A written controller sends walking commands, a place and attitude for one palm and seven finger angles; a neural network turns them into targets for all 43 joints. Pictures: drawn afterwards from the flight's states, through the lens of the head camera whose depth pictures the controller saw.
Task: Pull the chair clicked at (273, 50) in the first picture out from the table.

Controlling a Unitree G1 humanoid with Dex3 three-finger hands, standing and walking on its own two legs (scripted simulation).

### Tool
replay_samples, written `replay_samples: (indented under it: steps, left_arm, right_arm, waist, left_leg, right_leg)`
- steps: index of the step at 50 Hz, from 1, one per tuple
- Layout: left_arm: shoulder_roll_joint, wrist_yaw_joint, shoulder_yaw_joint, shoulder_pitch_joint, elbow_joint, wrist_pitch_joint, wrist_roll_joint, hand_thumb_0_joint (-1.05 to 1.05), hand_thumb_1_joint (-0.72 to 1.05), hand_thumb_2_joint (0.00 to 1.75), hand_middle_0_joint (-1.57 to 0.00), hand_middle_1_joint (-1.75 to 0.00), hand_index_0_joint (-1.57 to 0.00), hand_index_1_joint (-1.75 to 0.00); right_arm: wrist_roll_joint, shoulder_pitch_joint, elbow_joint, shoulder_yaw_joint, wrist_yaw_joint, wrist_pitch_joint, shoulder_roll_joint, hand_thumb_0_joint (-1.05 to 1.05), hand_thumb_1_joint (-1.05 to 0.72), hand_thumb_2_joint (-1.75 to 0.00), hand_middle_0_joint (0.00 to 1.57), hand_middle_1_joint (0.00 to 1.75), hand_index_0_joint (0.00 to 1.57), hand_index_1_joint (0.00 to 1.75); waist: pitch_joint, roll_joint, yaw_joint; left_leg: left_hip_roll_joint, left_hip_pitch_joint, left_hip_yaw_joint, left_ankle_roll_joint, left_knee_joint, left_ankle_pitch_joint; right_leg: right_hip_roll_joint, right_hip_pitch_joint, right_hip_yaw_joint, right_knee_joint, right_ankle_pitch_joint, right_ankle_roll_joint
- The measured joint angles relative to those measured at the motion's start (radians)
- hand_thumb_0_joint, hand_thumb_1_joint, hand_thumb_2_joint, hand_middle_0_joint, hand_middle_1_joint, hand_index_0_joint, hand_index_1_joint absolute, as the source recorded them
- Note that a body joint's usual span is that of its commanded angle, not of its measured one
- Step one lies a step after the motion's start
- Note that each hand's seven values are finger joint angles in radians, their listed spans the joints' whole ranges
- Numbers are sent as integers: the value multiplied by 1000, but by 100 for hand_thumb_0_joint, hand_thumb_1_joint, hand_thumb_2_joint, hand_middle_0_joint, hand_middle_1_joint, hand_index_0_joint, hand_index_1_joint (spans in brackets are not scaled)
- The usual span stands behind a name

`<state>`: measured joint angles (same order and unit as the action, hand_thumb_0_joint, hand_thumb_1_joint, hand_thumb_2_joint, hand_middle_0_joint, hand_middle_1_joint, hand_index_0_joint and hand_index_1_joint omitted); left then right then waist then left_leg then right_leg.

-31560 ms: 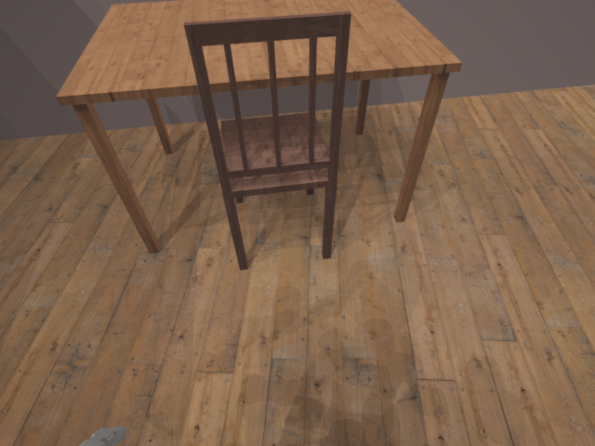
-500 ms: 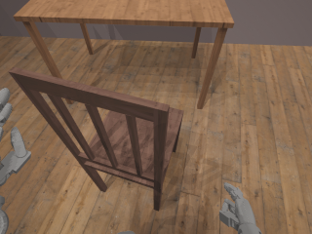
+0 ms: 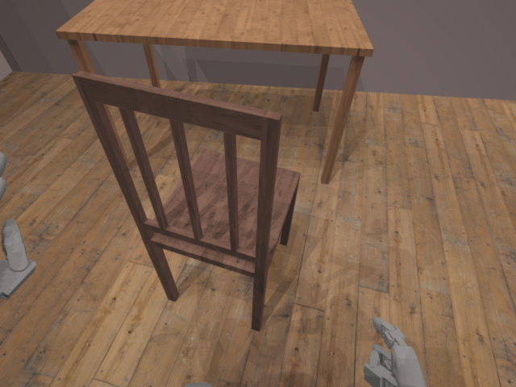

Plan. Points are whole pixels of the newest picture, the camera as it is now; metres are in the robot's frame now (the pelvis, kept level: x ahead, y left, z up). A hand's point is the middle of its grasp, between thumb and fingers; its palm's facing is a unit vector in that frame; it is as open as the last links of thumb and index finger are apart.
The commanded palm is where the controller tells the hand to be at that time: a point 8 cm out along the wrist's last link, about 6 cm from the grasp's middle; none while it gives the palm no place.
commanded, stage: stop stepping back and stand still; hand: left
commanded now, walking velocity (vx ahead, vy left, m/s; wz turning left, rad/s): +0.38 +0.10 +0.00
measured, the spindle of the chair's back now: (189, 189) +0.51 +0.20 -0.04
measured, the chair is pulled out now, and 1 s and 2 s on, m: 0.61 0.61 0.61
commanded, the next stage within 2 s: let the arm hang, fingers relaxed in 0.84 s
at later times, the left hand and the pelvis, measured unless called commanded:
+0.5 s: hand out of the picture +0.06 +0.24 +0.20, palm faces +0.44 -0.79 -0.43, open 7.4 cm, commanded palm +0.01 +0.28 +0.20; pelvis -0.13 -0.01 +0.01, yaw -2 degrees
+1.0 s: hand out of the picture +0.05 +0.26 +0.15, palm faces +0.39 -0.75 -0.53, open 7.4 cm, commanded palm none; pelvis -0.16 -0.01 +0.00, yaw +2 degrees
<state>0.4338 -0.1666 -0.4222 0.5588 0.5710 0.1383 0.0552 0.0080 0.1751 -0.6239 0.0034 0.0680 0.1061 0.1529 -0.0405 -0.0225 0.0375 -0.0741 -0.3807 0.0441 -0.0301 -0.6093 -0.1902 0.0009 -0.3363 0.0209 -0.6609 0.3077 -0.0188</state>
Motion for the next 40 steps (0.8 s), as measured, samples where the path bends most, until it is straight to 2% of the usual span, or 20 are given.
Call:
replay_samples:
  steps: [1,3,5,7,9,12,13,15,16,18,20,21,24,27,29,32,34,37,39,40]
  left_arm:
    - [-8,2,6,-11,-1,3,-5,2,89,90,-22,-30,-21,-30]
    - [-23,8,28,-28,-10,-1,-9,2,89,90,-22,-30,-21,-30]
    - [-37,11,47,-34,-33,-14,-9,2,89,90,-22,-30,-21,-30]
    - [-44,9,50,-24,-71,-26,-9,2,89,90,-22,-30,-21,-30]
    - [-40,4,45,-12,-115,-36,-11,2,89,90,-22,-30,-21,-30]
    - [-26,-9,30,-25,-127,-53,-18,2,89,90,-22,-30,-21,-30]
    - [-21,-14,28,-48,-114,-53,-19,2,89,90,-22,-30,-21,-30]
    - [-2,-19,16,-105,-122,-43,-31,2,89,90,-21,-30,-21,-30]
    - [-3,-13,14,-113,-134,-37,-41,2,89,90,-21,-30,-21,-30]
    - [-20,4,26,-102,-141,-33,-47,2,89,90,-21,-30,-21,-30]
    - [-35,17,47,-88,-133,-13,-52,2,89,90,-21,-30,-21,-30]
    - [-38,21,54,-79,-125,0,-49,2,89,90,-21,-30,-21,-30]
    - [-18,24,29,-26,-95,34,-38,2,89,90,-22,-30,-21,-30]
    - [40,20,-30,-22,-99,43,-38,2,89,90,-22,-30,-21,-30]
    - [11,28,-12,-87,-141,39,-34,1,89,90,-22,-30,-21,-30]
    - [-53,32,28,-118,-170,17,-21,2,89,90,-22,-30,-21,-30]
    - [-78,30,33,-76,-146,12,-18,2,89,90,-21,-30,-21,-30]
    - [-76,17,44,-18,-78,11,-26,2,89,90,-21,-30,-21,-30]
    - [-59,6,47,-10,-30,19,-28,2,89,90,-22,-30,-21,-30]
    - [-44,-1,42,-24,-24,25,-34,2,89,90,-22,-30,-21,-30]
  right_arm:
    - [3,2,-2,6,-6,0,3,1,-91,-90,20,30,20,30]
    - [4,14,-17,11,-12,-10,10,1,-91,-90,21,30,20,30]
    - [6,33,-44,16,-13,-26,19,1,-90,-90,21,30,20,30]
    - [7,56,-59,21,-7,-50,27,1,-90,-90,21,30,20,30]
    - [6,80,-59,22,3,-65,40,1,-90,-90,21,31,21,30]
    - [1,98,-29,14,7,-53,78,1,-90,-90,21,31,20,30]
    - [0,99,-6,8,9,-39,100,1,-90,-90,21,31,20,30]
    - [-5,75,-12,-10,10,-25,88,1,-90,-90,21,30,20,30]
    - [-1,78,-12,-16,2,-25,80,1,-91,-90,21,30,20,30]
    - [3,108,-15,-27,-17,-20,72,1,-91,-90,20,30,20,30]
    - [10,142,-28,-31,-26,-19,67,1,-91,-90,20,30,20,30]
    - [12,153,-37,-29,-25,-24,66,1,-91,-90,20,30,20,30]
    - [14,171,-44,-13,-13,-38,61,1,-91,-90,20,30,20,30]
    - [16,169,-20,-5,-4,-39,54,1,-90,-90,20,30,20,30]
    - [21,131,-56,-16,-5,-47,74,1,-90,-90,20,30,20,30]
    - [25,111,-103,-22,-16,-62,79,1,-91,-90,20,30,20,30]
    - [24,107,-96,-18,-19,-70,67,2,-91,-90,21,30,20,30]
    - [9,108,-58,-9,-4,-51,59,2,-91,-90,21,30,20,30]
    - [-1,99,-26,-10,13,-23,74,2,-91,-90,21,30,20,30]
    - [-5,82,-24,-14,21,-13,69,1,-91,-90,21,30,20,30]
  waist:
    - [-6,20,3]
    - [-2,32,3]
    - [19,12,5]
    - [63,-9,-5]
    - [116,-19,-15]
    - [150,-15,-28]
    - [143,5,-38]
    - [95,-50,-44]
    - [88,-67,-40]
    - [117,-58,-65]
    - [148,-30,-83]
    - [156,-12,-84]
    - [158,27,-66]
    - [129,36,-42]
    - [76,91,-32]
    - [55,87,-22]
    - [64,44,-22]
    - [72,-9,-29]
    - [70,-7,-33]
    - [55,-18,-34]
  left_leg:
    - [-13,-24,-9,4,-49,-69]
    - [13,-88,-37,4,-217,-233]
    - [58,-119,-23,4,-402,-248]
    - [77,-91,12,10,-465,-241]
    - [75,-9,37,27,-387,-253]
    - [65,166,35,60,-90,-246]
    - [52,223,13,77,30,-257]
    - [80,222,31,71,15,-234]
    - [84,228,46,62,2,-215]
    - [75,229,36,56,4,-188]
    - [57,219,6,54,26,-162]
    - [44,212,-8,51,35,-151]
    - [10,173,-16,32,30,-136]
    - [3,61,-17,42,-127,-230]
    - [9,-40,-77,50,-362,-278]
    - [44,-103,-58,49,-538,-233]
    - [44,-79,-18,60,-461,-219]
    - [30,37,14,75,-185,-210]
    - [24,103,-4,88,-23,-202]
    - [30,96,1,77,-33,-162]
  right_leg:
    - [-10,-2,14,11,-51,14]
    - [-9,-13,26,14,-77,45]
    - [15,-11,17,49,-97,57]
    - [43,-16,20,85,-77,54]
    - [62,-29,43,123,-44,47]
    - [69,-80,91,124,-44,32]
    - [58,-115,110,76,-16,26]
    - [63,-197,50,-161,67,11]
    - [44,-229,20,-319,70,3]
    - [10,-255,18,-556,54,-1]
    - [-9,-236,30,-620,27,8]
    - [-11,-204,41,-563,24,14]
    - [0,-66,65,-235,54,26]
    - [20,64,64,43,59,51]
    - [-3,41,95,2,21,51]
    - [5,69,108,34,-9,48]
    - [22,75,90,65,-27,50]
    - [52,65,96,62,-14,54]
    - [53,24,103,-14,64,49]
    - [51,-1,79,-86,120,47]
